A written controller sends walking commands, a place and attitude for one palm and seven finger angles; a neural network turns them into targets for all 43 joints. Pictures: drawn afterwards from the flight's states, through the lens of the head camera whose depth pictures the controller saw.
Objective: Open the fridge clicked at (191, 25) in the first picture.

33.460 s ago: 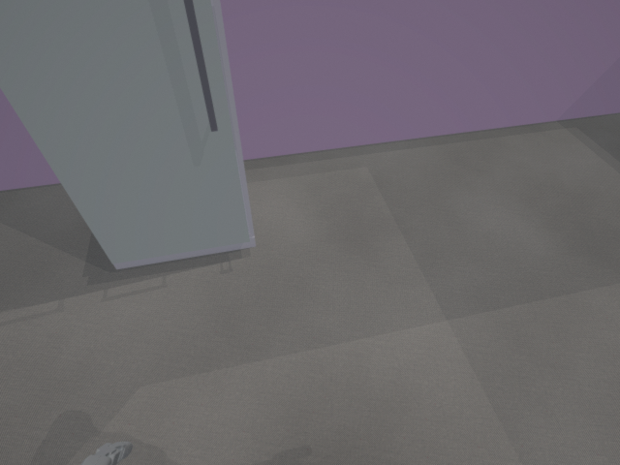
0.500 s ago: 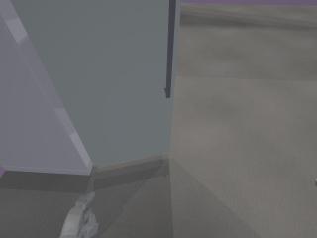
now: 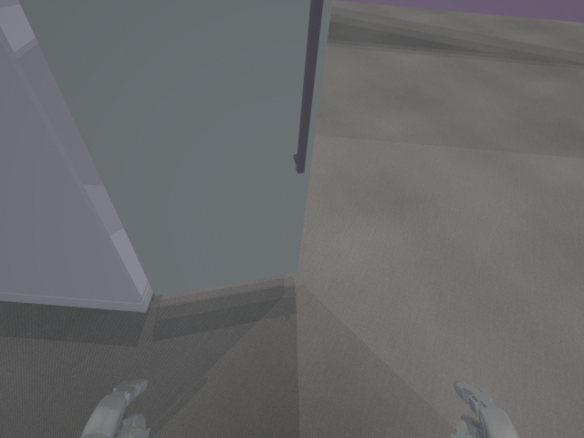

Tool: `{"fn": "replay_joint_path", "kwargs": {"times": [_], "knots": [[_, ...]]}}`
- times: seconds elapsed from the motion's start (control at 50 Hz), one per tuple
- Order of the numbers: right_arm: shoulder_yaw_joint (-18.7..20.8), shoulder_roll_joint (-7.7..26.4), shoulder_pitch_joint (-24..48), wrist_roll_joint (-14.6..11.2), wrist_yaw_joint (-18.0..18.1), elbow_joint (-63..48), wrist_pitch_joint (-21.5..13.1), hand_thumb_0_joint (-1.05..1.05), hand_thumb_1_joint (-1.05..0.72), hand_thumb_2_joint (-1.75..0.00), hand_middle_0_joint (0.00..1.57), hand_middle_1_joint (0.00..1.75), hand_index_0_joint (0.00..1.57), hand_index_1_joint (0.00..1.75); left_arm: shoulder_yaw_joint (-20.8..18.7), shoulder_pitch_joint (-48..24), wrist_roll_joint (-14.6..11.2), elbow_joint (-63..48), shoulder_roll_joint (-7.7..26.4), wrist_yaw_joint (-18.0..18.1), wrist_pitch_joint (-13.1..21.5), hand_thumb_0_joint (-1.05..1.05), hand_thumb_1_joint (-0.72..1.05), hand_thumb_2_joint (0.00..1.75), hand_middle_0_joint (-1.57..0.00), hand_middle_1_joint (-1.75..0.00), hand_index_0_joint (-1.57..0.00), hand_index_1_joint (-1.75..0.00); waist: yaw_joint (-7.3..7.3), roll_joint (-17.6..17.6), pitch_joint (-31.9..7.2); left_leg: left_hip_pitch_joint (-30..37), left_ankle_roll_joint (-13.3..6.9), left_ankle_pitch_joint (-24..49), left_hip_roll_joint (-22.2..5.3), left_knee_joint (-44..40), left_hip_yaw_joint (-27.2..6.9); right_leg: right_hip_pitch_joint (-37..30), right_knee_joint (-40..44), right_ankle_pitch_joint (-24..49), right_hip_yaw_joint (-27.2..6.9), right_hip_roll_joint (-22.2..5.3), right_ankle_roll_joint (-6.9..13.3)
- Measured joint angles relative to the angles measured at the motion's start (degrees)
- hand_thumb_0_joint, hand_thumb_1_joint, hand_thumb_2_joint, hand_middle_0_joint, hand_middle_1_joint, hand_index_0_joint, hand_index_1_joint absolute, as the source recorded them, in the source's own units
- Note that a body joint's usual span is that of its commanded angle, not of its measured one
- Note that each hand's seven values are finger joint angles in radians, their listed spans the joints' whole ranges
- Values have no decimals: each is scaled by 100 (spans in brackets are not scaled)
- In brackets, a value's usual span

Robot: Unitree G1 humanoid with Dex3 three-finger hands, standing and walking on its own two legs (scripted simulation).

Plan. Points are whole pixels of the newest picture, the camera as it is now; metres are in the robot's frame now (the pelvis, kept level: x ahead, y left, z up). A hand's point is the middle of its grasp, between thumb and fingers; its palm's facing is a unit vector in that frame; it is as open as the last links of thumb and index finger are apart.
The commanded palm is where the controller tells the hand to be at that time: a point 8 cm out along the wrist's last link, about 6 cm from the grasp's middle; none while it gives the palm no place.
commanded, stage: let the arm hang, fingers relaxed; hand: right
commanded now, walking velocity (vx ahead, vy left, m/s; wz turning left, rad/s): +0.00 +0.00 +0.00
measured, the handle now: (306, 75) +0.76 +0.04 +0.13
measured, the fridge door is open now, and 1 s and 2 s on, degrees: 73 73 73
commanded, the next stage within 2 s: look to check the result in 0.90 s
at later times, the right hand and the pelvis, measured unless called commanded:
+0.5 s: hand out of the picture -0.01 -0.22 -0.16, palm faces -0.02 +0.96 -0.27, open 7.3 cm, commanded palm none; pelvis -0.01 -0.01 +0.01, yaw +0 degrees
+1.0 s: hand out of the picture +0.09 -0.24 -0.14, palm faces -0.06 +0.95 -0.31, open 7.4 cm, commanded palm none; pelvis +0.00 +0.00 +0.02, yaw +1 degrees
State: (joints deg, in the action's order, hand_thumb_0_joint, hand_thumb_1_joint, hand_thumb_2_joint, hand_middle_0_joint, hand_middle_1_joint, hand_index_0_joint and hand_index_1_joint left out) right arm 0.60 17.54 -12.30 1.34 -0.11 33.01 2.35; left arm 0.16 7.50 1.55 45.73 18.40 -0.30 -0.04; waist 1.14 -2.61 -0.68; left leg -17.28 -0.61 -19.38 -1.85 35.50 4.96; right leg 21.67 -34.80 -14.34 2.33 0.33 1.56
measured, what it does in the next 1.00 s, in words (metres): stands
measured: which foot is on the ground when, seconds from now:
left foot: down 0.00-1.00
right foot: down 0.00-1.00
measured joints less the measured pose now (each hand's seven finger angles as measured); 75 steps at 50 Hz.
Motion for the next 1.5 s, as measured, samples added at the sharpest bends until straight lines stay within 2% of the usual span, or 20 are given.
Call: {"fn": "replay_joint_path", "kwargs": {"times": [0.08, 0.12, 0.24, 0.44, 0.78, 1.08, 1.24, 1.5], "knots": [[-311, -486, -52, -3, -36, 1385, 105, 2, -91, -90, 20, 30, 20, 30, 59, 216, 61, 418, -205, 23, -92, 1, 91, 90, -20, -30, -20, -30, 67, 302, 279, 111, 0, 102, 21, -150, -10, -133, 177, 105, 9, -14, -13], [-227, -622, -120, -37, 53, 1815, 62, 1, -94, -89, 20, 30, 20, 30, 74, 372, 60, 689, -321, 51, -117, 1, 91, 90, -20, -30, -20, -30, 25, 398, 388, 205, -16, 205, 65, -335, 24, -188, 295, 179, -25, -45, -24], [-92, -496, -351, -41, 37, 2601, -43, 1, -97, -89, 21, 30, 21, 30, 30, 736, 41, 1358, -602, 126, -209, 1, 91, 90, -20, -30, -20, -30, -117, 376, 518, 425, -49, 458, 151, -796, 104, -296, 542, 334, -106, -100, -44], [4, -365, -363, -33, 65, 3144, -124, 1, -92, -90, 20, 30, 20, 30, -71, 735, 5, 1700, -732, 147, -137, 1, 91, 90, -20, -30, -20, -30, -115, 128, 460, 529, 5, 574, 108, -976, 9, -453, 769, 437, -6, -55, 21], [-20, -280, 474, -9, 21, 2946, -285, 1, -91, -90, 20, 30, 20, 30, -106, 74, 4, 1725, -376, 93, 7, 0, 91, 90, -20, -30, -20, -30, -72, 182, 283, 708, 73, 648, 32, -1167, -107, -758, 1155, 574, 113, 28, 62], [-34, 76, 614, -31, -25, 3076, -296, 1, -91, -90, 20, 30, 20, 30, -81, -179, -28, 1827, 39, 83, 25, 0, 91, 90, -20, -30, -20, -30, -67, 191, 386, 945, 32, 711, 80, -1486, -101, -995, 1464, 636, 102, 0, -2], [-58, 177, 628, -47, -19, 3154, -300, 1, -91, -90, 20, 30, 20, 30, -44, -254, -39, 1879, 104, 80, 14, 0, 91, 90, -20, -30, -21, -30, -83, 178, 414, 1071, -6, 708, 121, -1621, -88, -1108, 1571, 624, 84, -31, -54], [-92, 94, 686, -52, 1, 3118, -336, 1, -91, -90, 20, 30, 20, 30, -4, -314, -44, 1863, 55, 90, 20, 0, 91, 90, -20, -30, -21, -30, -75, 184, 361, 1234, -69, 650, 183, -1744, -82, -1260, 1663, 556, 70, -85, -136]]}}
